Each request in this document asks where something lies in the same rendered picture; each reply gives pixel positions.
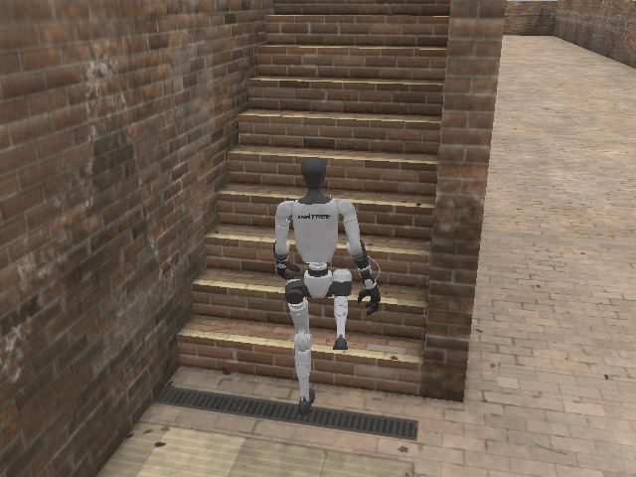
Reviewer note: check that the stairs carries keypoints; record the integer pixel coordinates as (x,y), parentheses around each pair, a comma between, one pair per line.
(359,84)

